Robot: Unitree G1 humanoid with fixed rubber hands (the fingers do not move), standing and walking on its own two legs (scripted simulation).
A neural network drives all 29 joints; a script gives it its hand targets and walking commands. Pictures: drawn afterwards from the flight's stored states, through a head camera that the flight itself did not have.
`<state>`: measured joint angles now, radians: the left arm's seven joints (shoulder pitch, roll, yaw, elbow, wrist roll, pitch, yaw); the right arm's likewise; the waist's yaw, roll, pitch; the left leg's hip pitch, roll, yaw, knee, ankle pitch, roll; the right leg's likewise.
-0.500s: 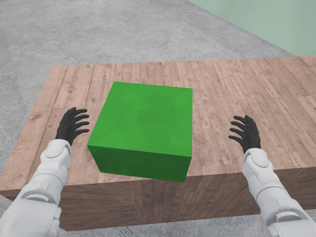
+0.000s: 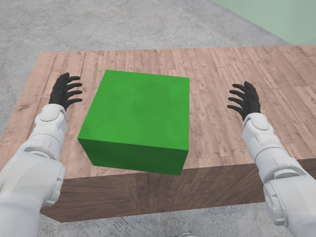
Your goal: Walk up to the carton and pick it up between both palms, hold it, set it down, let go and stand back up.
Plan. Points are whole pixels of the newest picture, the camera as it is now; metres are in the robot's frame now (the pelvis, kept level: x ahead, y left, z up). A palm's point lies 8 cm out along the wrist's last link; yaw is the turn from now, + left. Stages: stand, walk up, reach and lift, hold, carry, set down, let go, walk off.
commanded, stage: reach and lift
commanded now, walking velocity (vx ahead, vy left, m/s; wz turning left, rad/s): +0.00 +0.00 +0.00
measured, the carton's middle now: (142, 121) +0.47 +0.02 -0.03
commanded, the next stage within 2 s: none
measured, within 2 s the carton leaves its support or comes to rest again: neither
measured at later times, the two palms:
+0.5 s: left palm (65, 92) +0.49 +0.22 +0.09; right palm (242, 108) +0.41 -0.25 +0.07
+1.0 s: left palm (69, 111) +0.47 +0.23 +0.04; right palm (230, 126) +0.40 -0.24 +0.00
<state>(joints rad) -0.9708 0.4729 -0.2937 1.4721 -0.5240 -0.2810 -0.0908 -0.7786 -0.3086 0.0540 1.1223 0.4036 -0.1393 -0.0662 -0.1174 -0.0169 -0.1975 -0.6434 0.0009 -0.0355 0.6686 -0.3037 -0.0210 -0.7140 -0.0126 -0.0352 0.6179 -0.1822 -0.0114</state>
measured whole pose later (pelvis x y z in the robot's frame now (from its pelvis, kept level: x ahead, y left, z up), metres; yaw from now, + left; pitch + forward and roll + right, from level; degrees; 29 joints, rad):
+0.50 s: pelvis +0.02 +0.02 +0.00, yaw +1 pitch +18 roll -1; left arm -1.08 0.43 -0.26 1.58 -0.43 -0.28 -0.12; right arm -0.86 -0.33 0.12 1.27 0.44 -0.21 -0.06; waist -0.13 0.03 -0.19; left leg -0.65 -0.01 -0.05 0.66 -0.32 0.00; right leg -0.69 -0.02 -0.05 0.56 -0.18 0.02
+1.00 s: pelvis -0.01 +0.01 -0.04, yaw +2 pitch +27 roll -1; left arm -1.14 0.43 -0.36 1.70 -0.51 -0.43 -0.10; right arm -0.90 -0.26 0.06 1.38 0.39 -0.37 -0.07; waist -0.14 0.04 -0.27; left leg -1.01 -0.03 -0.07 0.93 -0.39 -0.01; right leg -1.05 -0.04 -0.07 0.85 -0.26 0.00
